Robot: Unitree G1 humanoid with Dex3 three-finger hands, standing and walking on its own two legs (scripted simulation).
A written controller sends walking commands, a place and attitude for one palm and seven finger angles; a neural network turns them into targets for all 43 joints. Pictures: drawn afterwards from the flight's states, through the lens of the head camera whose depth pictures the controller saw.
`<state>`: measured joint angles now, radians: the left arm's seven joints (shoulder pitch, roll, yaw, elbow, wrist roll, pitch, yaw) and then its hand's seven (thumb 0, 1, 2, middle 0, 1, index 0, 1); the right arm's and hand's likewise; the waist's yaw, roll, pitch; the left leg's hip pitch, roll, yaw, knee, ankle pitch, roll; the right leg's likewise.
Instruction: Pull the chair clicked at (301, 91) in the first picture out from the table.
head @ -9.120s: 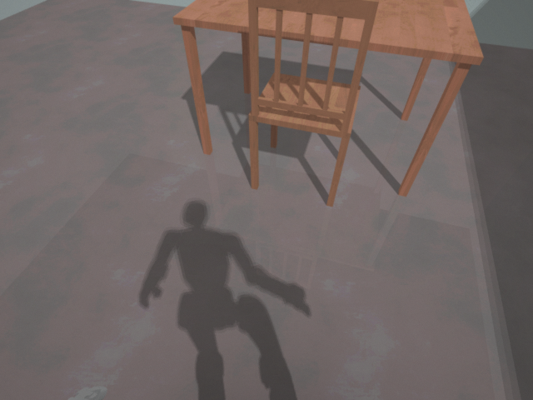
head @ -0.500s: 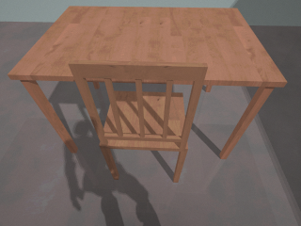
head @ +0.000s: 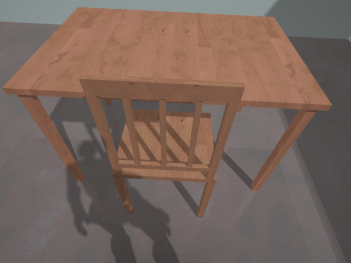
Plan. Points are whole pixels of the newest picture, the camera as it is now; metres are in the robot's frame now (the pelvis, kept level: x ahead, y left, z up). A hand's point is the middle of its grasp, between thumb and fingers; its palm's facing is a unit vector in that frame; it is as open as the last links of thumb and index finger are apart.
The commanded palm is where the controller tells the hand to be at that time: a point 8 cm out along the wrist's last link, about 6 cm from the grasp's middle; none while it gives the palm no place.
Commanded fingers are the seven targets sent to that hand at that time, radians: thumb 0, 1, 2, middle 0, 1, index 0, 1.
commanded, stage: look again from close up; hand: left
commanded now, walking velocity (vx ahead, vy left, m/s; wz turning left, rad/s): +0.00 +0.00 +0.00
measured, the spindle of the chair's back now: (163, 136) +0.50 +0.07 -0.06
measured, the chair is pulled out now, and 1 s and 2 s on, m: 0.00 0.00 0.00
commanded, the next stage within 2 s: shuffle to correct the standing spot in 0.52 s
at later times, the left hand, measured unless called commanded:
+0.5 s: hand out of the picture -0.01 +0.17 -0.18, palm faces +0.01 -0.98 -0.18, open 7.3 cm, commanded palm none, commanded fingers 0.00 0.90 0.90 -0.20 -0.30 -0.20 -0.30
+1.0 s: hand out of the picture -0.01 +0.14 -0.18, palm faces +0.04 -0.98 -0.18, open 7.3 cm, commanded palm none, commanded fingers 0.00 0.90 0.90 -0.20 -0.30 -0.20 -0.30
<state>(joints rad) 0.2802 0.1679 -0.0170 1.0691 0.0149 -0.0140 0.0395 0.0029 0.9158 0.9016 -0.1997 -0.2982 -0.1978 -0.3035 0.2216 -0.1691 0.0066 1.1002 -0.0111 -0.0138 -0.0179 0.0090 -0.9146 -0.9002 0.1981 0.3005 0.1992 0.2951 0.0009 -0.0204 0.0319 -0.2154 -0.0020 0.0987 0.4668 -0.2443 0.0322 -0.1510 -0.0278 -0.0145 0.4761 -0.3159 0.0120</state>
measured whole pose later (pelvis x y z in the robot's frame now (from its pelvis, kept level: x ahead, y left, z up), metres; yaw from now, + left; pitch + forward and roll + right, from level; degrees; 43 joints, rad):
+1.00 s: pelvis +0.04 -0.02 -0.01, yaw +0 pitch +1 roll +1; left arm 0.38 0.13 0.00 1.13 0.02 -0.04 0.04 0.00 0.91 0.90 -0.20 -0.30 -0.20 -0.30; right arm 0.30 -0.13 0.00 1.15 -0.01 -0.02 -0.03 0.01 -0.91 -0.90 0.20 0.30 0.20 0.30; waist 0.00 -0.01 0.02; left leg -0.20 0.02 0.09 0.53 -0.34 0.00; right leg -0.12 -0.01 -0.02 0.51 -0.39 -0.01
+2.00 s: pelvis -0.02 +0.02 +0.00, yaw -2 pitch +0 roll +1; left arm 0.34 0.17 -0.03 1.09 0.02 0.00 0.03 0.00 0.91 0.90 -0.20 -0.30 -0.20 -0.30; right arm 0.29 -0.18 0.00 1.09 -0.01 0.00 -0.01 0.01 -0.91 -0.90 0.20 0.30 0.20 0.30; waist 0.00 0.00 0.04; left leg -0.25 -0.02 0.11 0.44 -0.20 0.05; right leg -0.20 -0.04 0.03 0.48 -0.29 0.03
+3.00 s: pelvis +0.02 -0.02 +0.00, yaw -1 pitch +0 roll +1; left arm 0.30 0.15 -0.03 1.11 0.01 -0.02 0.04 0.00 0.91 0.90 -0.20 -0.30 -0.20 -0.30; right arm 0.24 -0.16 0.01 1.14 -0.01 -0.01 -0.03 0.01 -0.91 -0.90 0.20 0.30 0.20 0.30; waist 0.00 -0.01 0.03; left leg -0.17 0.01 0.08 0.40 -0.22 0.00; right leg -0.11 0.00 0.01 0.42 -0.31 -0.01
